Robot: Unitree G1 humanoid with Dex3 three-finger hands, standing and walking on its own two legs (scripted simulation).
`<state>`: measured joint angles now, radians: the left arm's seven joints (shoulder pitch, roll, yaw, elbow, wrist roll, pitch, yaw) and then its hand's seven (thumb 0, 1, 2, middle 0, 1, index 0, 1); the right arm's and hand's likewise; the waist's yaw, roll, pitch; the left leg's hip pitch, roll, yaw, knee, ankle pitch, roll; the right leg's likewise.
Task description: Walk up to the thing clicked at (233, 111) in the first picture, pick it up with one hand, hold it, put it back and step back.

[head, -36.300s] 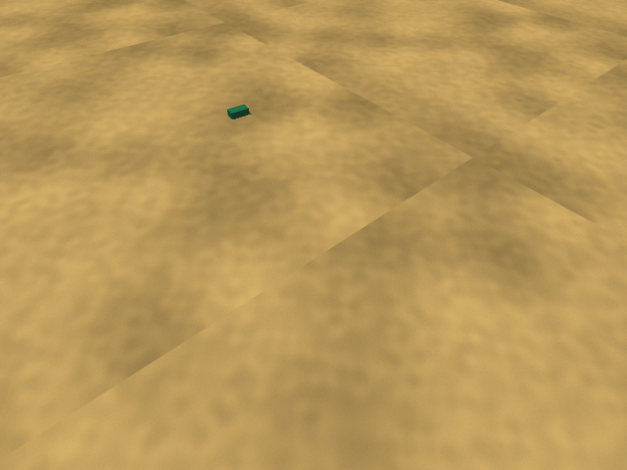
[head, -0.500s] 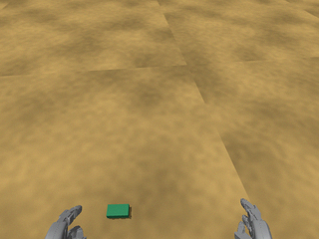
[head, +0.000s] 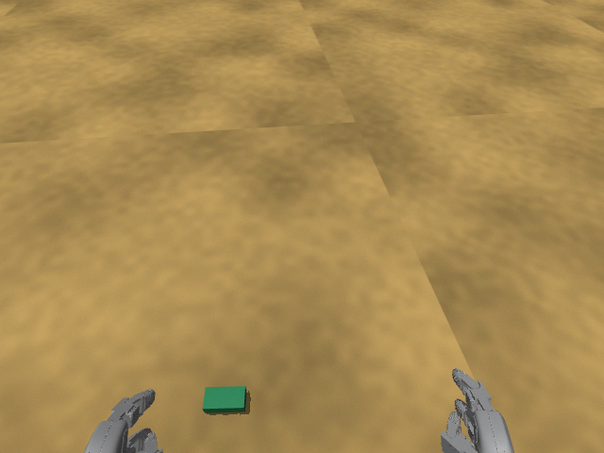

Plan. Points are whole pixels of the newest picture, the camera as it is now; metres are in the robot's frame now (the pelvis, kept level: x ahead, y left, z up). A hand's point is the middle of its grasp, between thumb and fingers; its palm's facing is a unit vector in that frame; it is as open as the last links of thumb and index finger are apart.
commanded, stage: home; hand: left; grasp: from above
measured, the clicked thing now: (225, 399) +0.43 +0.21 -0.69
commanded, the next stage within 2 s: stand in 0.76 s
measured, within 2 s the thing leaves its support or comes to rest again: neither
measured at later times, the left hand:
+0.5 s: hand out of the picture +0.17 +0.18 -0.05, palm faces +0.05 -0.98 -0.20, open 7.4 cm
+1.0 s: hand out of the picture +0.16 +0.21 -0.09, palm faces +0.00 -0.95 -0.32, open 7.4 cm
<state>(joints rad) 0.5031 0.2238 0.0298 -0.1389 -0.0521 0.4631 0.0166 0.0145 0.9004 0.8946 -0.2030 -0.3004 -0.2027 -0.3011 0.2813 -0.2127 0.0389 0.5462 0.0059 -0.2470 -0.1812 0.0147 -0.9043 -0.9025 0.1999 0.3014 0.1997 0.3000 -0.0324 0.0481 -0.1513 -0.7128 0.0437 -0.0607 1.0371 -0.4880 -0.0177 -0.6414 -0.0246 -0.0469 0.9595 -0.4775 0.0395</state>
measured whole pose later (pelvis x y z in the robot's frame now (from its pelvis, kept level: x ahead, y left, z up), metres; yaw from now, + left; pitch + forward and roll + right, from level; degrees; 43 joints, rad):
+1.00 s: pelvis -0.01 +0.00 +0.01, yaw +0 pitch +3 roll -1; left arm 0.25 0.28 0.01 0.40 0.05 0.14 0.03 0.01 0.90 0.89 -0.21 -0.30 -0.21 -0.30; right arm 0.17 -0.27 0.01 0.75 -0.08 -0.08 -0.04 0.01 -0.90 -0.90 0.20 0.30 0.20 0.30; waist 0.02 -0.01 0.01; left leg -0.53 0.02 -0.01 0.92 -0.44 -0.01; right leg -0.49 -0.05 -0.01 0.90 -0.45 0.04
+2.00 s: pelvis -0.01 +0.00 +0.07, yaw -1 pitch -5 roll +0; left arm 0.16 0.30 0.03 1.13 0.03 0.00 0.02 0.01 0.90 0.89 -0.21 -0.30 -0.20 -0.30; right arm 0.16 -0.31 -0.03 1.12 -0.02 0.00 -0.01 0.01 -0.91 -0.90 0.20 0.30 0.20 0.30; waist 0.00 0.01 0.08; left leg -0.13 0.03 0.01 0.40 -0.19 -0.02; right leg -0.11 -0.04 0.00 0.39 -0.19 0.04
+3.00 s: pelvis +0.00 -0.01 +0.07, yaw -3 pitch -3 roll +0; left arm 0.11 0.32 0.02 1.13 0.01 -0.01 0.01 0.01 0.90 0.89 -0.21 -0.30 -0.20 -0.30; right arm 0.11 -0.33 -0.01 1.15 -0.02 -0.01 0.00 0.01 -0.91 -0.90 0.20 0.30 0.20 0.30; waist 0.00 0.00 0.06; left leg -0.11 0.04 0.03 0.35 -0.18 -0.03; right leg -0.11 -0.03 0.01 0.36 -0.19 0.02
